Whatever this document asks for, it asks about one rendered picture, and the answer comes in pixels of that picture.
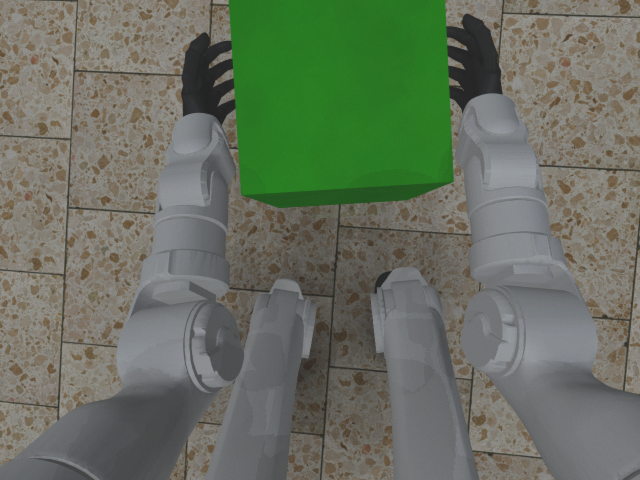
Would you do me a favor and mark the left robot forearm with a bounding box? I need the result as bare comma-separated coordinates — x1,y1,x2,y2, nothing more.
116,113,236,376

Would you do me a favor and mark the robot right hand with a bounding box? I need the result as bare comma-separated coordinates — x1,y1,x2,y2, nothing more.
446,14,503,113

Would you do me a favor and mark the right robot shin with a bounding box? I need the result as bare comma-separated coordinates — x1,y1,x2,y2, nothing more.
381,267,446,330

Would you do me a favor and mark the carton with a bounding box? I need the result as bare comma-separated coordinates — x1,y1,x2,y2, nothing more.
229,0,454,208

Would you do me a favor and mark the right robot thigh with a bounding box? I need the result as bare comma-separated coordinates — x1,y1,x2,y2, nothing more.
370,279,479,480

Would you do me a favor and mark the robot left hand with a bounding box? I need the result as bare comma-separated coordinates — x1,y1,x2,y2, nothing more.
181,32,236,125

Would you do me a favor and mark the right robot forearm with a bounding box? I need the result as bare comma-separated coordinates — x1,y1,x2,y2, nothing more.
455,93,598,357

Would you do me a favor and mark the robot right upper arm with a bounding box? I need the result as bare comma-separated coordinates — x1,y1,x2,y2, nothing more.
460,284,640,480

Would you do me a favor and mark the robot left upper arm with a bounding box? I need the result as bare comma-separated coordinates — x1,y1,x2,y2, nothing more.
0,300,244,480

